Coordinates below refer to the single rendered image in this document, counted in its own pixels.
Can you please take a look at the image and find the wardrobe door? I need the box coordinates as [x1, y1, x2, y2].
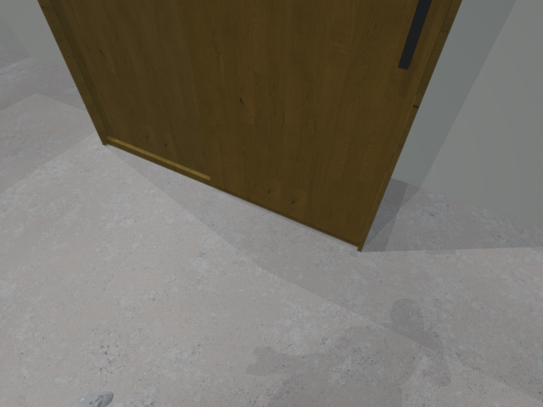
[50, 0, 210, 176]
[181, 0, 451, 244]

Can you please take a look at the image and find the handle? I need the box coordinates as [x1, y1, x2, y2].
[398, 0, 432, 70]

